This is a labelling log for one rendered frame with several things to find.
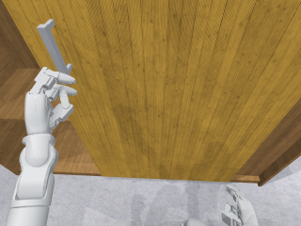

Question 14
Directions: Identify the wardrobe door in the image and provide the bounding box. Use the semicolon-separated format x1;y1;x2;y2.
2;0;301;183
235;98;301;176

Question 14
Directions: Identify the handle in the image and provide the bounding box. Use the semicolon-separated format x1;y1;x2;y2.
37;19;72;76

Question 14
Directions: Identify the left robot hand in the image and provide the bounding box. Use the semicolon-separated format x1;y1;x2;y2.
24;67;78;135

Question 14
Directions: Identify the right robot hand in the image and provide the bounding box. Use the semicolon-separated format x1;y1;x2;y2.
221;185;259;226

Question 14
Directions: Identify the left robot forearm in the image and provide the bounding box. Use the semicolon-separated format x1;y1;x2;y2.
5;133;58;226

